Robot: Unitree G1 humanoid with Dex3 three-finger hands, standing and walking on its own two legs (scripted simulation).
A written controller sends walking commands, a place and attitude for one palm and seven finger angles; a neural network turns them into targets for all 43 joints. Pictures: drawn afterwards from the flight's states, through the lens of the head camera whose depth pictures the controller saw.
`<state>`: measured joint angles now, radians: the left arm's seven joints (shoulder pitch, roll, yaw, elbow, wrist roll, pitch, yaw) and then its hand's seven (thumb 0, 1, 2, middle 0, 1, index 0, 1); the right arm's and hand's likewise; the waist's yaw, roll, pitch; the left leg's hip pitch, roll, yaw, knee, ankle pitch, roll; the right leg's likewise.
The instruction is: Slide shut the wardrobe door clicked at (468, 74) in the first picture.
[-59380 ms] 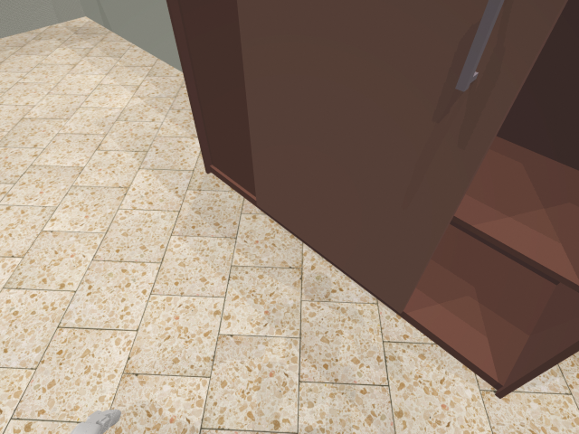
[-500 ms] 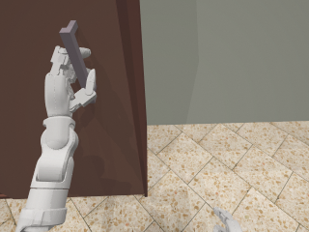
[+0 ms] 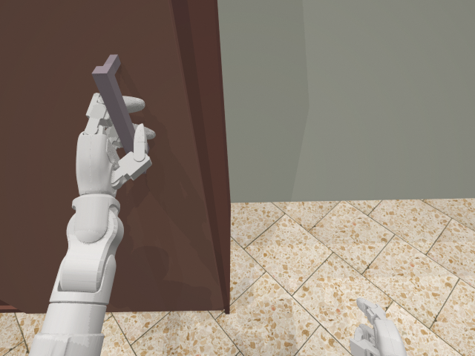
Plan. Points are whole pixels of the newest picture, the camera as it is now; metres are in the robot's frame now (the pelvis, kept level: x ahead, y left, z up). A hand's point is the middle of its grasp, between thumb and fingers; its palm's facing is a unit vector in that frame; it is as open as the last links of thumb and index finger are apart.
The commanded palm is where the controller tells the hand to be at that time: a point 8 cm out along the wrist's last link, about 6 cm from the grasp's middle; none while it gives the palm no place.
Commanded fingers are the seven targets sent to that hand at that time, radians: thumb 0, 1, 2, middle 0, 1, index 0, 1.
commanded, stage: loosen the grip on the handle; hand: left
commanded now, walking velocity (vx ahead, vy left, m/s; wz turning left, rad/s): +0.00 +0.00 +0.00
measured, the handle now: (127, 119) +0.38 +0.19 +0.23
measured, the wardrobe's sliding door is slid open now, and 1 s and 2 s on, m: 0.00 0.00 0.00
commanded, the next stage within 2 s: slip the hand off the handle in 0.58 s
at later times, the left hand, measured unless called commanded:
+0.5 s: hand (131, 158) +0.33 +0.18 +0.20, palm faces +0.22 -0.97 -0.15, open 14.3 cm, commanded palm +0.30 +0.22 +0.20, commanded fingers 0.00 -0.55 0.20 -0.25 -1.15 -0.25 -1.15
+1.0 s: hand (104, 162) +0.33 +0.22 +0.19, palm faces +0.25 -0.96 -0.10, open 14.7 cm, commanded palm +0.29 +0.27 +0.19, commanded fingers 0.00 -0.55 0.20 -0.25 -1.15 -0.25 -1.15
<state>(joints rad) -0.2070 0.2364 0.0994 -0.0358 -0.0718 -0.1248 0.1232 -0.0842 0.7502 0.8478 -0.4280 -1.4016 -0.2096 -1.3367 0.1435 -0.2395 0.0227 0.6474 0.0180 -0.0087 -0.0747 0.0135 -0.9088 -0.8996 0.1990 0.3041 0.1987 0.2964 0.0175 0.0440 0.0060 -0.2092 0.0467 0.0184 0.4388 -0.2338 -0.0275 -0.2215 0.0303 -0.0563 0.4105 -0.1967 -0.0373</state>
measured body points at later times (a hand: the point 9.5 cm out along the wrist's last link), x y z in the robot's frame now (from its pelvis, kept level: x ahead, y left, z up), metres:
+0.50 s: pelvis -0.04 +0.00 -0.01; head -0.04 +0.00 +0.44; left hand +0.31 +0.23 +0.20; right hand +0.09 -0.24 -0.11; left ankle +0.00 +0.13 -0.74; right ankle +0.01 -0.09 -0.74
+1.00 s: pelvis +0.01 +0.02 -0.01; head -0.01 +0.01 +0.44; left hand +0.31 +0.27 +0.20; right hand +0.19 -0.19 -0.09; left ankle +0.00 +0.13 -0.74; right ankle +0.01 -0.09 -0.74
